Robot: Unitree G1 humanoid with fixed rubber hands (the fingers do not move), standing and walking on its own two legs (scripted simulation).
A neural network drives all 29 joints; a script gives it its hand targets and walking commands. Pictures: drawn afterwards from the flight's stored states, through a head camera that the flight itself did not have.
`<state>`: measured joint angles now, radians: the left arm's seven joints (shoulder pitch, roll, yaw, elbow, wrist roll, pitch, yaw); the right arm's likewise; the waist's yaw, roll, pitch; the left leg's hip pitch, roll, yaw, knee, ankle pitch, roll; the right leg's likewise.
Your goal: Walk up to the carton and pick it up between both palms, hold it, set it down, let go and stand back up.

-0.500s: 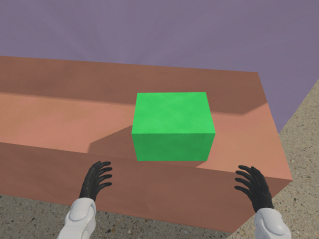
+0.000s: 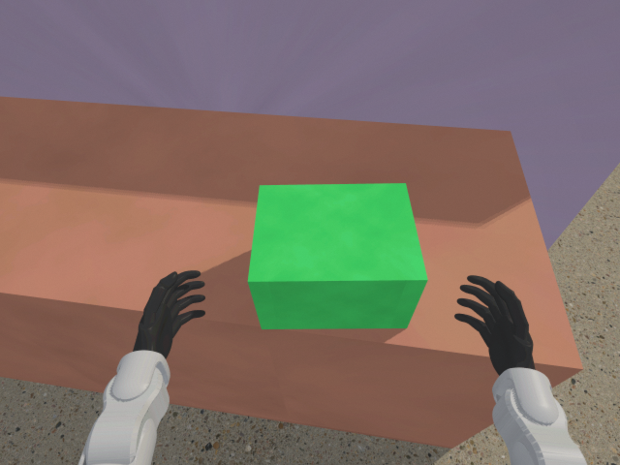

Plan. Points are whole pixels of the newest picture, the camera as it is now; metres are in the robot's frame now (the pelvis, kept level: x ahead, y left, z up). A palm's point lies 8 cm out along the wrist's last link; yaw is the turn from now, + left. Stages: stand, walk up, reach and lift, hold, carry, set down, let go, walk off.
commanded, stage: reach and lift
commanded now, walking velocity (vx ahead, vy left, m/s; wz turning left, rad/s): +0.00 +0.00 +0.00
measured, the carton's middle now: (333, 256) +0.41 +0.02 -0.02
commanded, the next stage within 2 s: none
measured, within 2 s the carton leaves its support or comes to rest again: neither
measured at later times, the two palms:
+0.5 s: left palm (168, 279) +0.30 +0.23 +0.07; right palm (510, 289) +0.32 -0.20 +0.06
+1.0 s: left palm (167, 207) +0.38 +0.24 +0.12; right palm (494, 211) +0.40 -0.18 +0.11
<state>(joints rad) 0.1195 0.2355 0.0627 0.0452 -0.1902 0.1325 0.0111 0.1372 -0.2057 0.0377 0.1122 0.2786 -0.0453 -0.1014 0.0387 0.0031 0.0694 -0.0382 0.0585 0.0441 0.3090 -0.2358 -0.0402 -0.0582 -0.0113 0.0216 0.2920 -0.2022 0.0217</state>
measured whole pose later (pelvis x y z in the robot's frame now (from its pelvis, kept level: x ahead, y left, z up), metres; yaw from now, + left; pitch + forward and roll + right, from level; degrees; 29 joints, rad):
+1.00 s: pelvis -0.03 -0.01 +0.00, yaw +1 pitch +7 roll -1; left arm -0.77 0.33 0.09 0.73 -0.21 0.33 0.03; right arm -0.78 -0.32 0.07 0.83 0.41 0.17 -0.12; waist 0.03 -0.01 -0.05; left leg -0.30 0.08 0.01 0.39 -0.21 -0.05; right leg -0.28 0.01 0.00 0.31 -0.15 0.01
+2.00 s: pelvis -0.06 -0.01 -0.05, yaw +1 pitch +25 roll -1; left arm -1.00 0.22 -0.09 1.54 -0.38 -0.38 0.07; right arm -0.94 -0.27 0.16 1.32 0.39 -0.26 -0.04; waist 0.05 0.02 -0.26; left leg -0.89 0.07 0.00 0.73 -0.28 -0.04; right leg -0.90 0.00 0.00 0.69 -0.24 0.02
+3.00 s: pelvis -0.03 +0.00 -0.01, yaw +2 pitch +19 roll -1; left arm -0.78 0.08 0.35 1.45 0.05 -0.61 0.08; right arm -0.75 -0.02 -0.47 1.22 -0.33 -0.48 -0.07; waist 0.02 0.02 -0.12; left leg -0.61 0.05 -0.01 0.49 -0.22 -0.03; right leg -0.59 -0.02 -0.02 0.43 -0.18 0.02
